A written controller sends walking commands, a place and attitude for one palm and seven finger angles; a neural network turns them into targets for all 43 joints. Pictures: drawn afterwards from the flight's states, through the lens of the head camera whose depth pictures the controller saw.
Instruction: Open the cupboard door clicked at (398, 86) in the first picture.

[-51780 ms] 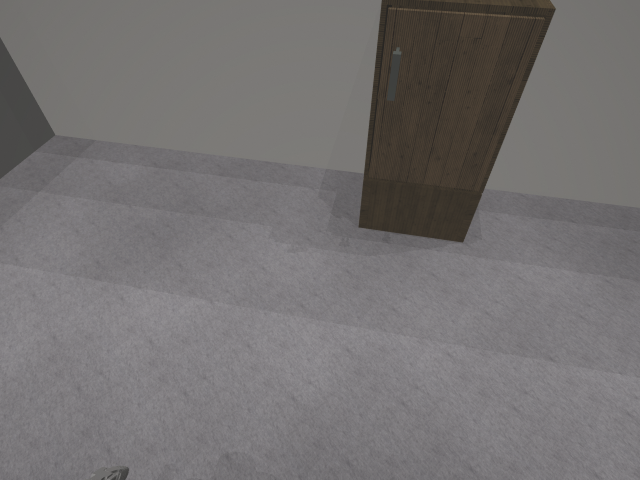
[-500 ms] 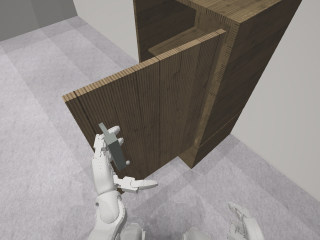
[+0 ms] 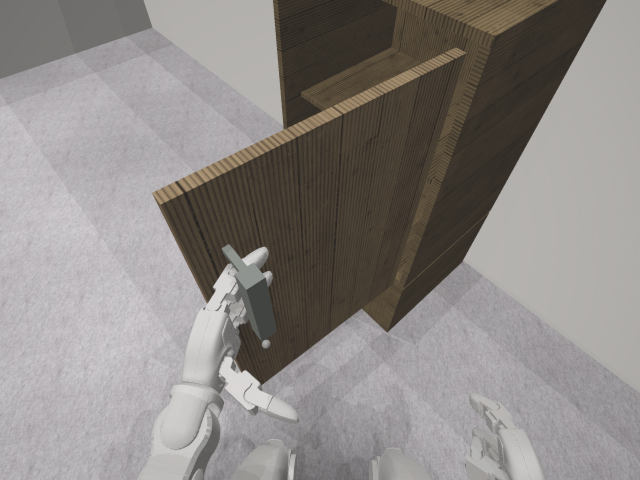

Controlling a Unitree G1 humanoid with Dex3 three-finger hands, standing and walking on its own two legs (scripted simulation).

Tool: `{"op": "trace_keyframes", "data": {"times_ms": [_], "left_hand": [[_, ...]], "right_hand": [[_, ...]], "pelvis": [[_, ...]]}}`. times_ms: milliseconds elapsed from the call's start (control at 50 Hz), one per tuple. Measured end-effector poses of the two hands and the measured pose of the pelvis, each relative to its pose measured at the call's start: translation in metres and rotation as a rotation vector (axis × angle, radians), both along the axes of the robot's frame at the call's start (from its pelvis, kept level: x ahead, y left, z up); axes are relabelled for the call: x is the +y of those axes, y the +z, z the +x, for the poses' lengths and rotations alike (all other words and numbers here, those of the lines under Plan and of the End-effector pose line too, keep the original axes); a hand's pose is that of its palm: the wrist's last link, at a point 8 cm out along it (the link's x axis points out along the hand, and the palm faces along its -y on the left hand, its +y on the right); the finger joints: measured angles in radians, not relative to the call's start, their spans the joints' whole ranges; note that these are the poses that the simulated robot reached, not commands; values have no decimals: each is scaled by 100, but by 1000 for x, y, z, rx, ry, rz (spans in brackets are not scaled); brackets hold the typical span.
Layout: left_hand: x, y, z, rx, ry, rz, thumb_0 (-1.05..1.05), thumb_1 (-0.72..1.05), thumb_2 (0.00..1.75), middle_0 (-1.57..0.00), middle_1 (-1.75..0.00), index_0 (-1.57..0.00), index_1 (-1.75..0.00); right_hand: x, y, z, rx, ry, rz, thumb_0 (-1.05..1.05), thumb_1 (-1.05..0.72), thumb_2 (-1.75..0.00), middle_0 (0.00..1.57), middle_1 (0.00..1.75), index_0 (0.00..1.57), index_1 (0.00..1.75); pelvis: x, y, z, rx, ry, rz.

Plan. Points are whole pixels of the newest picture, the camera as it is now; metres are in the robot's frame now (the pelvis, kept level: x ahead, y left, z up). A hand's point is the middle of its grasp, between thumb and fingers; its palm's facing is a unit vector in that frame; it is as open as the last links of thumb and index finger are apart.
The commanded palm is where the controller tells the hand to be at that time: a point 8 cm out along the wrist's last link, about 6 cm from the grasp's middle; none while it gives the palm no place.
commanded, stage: slide the hand sideways off the handle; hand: left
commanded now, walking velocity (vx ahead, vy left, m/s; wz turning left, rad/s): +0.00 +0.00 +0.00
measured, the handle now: (248, 294) +0.33 +0.11 +0.05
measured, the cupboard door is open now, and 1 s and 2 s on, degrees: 87 85 85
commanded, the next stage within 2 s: draw the hand back to the body in 0.86 s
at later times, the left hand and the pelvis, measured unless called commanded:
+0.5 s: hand (223, 374) +0.23 +0.12 +0.04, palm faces -0.06 -1.00 -0.02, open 16.2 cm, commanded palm +0.21 +0.18 +0.04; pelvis +0.02 +0.00 -0.01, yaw +0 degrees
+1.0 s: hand (191, 399) +0.21 +0.15 +0.04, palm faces -0.05 -1.00 -0.03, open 16.3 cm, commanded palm +0.18 +0.21 +0.05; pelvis +0.02 -0.01 -0.02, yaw +0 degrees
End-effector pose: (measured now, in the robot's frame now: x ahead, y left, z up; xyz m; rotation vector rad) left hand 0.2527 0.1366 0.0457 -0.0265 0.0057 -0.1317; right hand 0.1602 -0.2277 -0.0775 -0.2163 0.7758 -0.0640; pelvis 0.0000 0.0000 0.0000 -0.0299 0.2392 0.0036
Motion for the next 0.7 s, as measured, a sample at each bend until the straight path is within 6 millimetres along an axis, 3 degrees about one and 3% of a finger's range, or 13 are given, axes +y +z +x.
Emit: {"op": "trace_keyframes", "data": {"times_ms": [100,380,700], "left_hand": [[2,-3,-9,-3,15,0,-1,-50,30,-19,-35,-21,-34],[34,-3,-30,24,68,33,-1,-50,30,-18,-32,-19,-32],[53,-3,-45,59,71,61,-1,-50,30,-16,-31,-18,-31]], "right_hand": [[4,5,4,-21,-2,0,1,-91,-90,20,30,20,30],[12,-1,22,-30,15,8,1,-91,-90,21,30,20,30],[-4,-3,32,-50,-16,-16,1,-91,-90,21,30,20,30]], "pelvis": [[2,-3,3,5,-13,0],[3,-9,13,33,-6,-12],[-7,-14,20,49,-2,-13]]}}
